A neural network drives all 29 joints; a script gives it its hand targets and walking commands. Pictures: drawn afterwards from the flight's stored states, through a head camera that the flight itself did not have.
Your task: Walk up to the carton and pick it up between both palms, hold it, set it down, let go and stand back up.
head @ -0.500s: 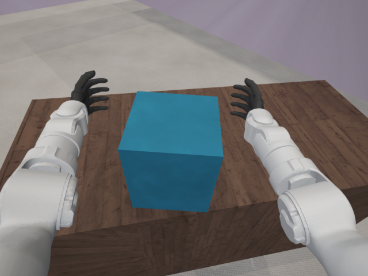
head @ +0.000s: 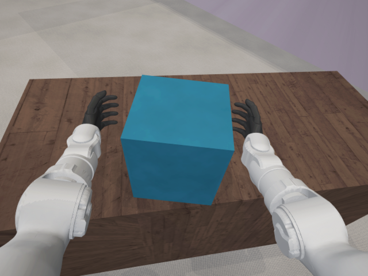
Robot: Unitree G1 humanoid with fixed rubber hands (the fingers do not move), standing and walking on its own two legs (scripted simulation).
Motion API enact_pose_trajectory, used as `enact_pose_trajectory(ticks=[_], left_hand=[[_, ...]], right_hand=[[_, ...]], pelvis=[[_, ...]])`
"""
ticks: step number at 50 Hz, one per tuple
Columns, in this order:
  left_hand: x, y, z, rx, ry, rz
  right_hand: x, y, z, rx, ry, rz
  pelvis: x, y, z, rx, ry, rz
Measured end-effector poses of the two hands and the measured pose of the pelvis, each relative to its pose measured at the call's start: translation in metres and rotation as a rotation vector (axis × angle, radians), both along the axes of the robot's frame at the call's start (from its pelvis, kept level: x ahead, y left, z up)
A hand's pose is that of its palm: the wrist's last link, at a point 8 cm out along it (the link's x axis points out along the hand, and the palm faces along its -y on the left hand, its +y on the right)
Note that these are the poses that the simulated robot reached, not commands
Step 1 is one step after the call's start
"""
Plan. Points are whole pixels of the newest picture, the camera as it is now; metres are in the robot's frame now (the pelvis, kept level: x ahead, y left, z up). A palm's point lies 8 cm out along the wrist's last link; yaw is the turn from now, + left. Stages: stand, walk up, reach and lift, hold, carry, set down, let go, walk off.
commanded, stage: reach and lift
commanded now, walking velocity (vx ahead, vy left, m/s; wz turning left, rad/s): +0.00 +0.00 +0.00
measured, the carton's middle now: (178, 143) +0.45 -0.02 +0.02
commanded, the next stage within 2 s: none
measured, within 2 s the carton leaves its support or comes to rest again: neither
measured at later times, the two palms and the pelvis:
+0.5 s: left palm (113, 125) +0.46 +0.13 +0.08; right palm (244, 133) +0.41 -0.17 +0.09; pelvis -0.01 +0.01 +0.00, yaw -1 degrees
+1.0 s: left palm (108, 130) +0.45 +0.14 +0.08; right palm (241, 140) +0.40 -0.16 +0.08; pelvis +0.02 +0.01 +0.02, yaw -2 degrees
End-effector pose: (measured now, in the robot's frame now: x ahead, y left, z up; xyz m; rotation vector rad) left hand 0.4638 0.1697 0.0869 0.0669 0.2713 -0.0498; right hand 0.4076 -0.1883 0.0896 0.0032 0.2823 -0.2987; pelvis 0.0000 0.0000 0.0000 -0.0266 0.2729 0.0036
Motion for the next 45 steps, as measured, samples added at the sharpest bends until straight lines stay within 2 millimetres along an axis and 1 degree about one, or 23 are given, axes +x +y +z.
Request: enact_pose_trajectory(ticks=[4,11,17,24,25,29,34,39,45], left_hand=[[-0.003,0.003,-0.006,-0.001,-0.008,0.013],[-0.001,-0.002,-0.001,0.006,-0.026,0.006],[0.000,-0.016,0.000,-0.009,-0.034,-0.021],[0.001,-0.041,-0.005,-0.052,-0.039,-0.059],[0.001,-0.042,-0.005,-0.062,-0.041,-0.050],[0.001,-0.041,-0.005,-0.060,-0.053,-0.049],[-0.006,-0.039,-0.002,-0.055,-0.083,-0.057],[-0.015,-0.035,-0.004,-0.048,-0.057,-0.044],[-0.015,-0.034,-0.005,-0.048,-0.046,-0.039]], right_hand=[[0.000,0.005,-0.006,0.012,-0.014,0.011],[0.006,0.011,-0.004,0.008,-0.021,0.020],[0.004,0.013,-0.002,0.010,-0.027,0.009],[0.004,0.017,-0.002,0.021,-0.034,-0.012],[0.004,0.017,-0.003,0.023,-0.032,-0.021],[0.001,0.020,-0.005,0.017,-0.062,-0.041],[-0.008,0.023,-0.005,0.014,-0.123,-0.058],[-0.013,0.028,-0.008,-0.010,-0.114,-0.042],[-0.012,0.028,-0.008,-0.042,-0.103,-0.031]], pelvis=[[-0.002,0.002,-0.002,-0.003,0.017,-0.003],[-0.004,0.005,-0.005,-0.006,0.037,-0.003],[-0.005,0.006,-0.005,-0.006,0.038,-0.006],[-0.006,0.006,-0.004,0.002,0.030,-0.015],[-0.006,0.006,-0.003,0.003,0.026,-0.017],[-0.003,0.006,0.002,0.007,-0.011,-0.022],[0.004,0.009,0.010,0.007,-0.092,-0.021],[0.014,0.011,0.015,0.011,-0.164,-0.025],[0.022,0.010,0.016,0.009,-0.197,-0.031]])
